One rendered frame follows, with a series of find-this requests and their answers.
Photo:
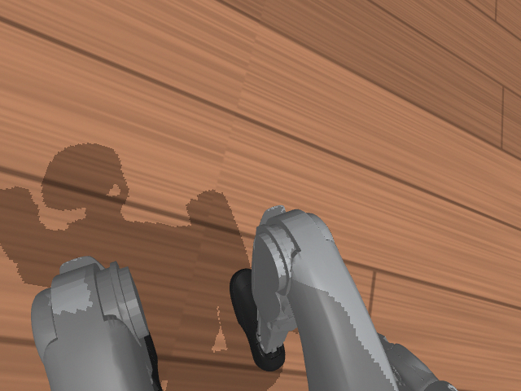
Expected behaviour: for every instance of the right robot hand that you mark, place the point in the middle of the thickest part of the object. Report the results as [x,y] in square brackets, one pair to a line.
[410,373]

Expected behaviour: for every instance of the left robot foot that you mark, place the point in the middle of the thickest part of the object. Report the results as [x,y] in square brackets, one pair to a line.
[154,362]

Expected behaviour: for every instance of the right robot foot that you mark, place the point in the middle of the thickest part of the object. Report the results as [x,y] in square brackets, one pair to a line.
[246,313]

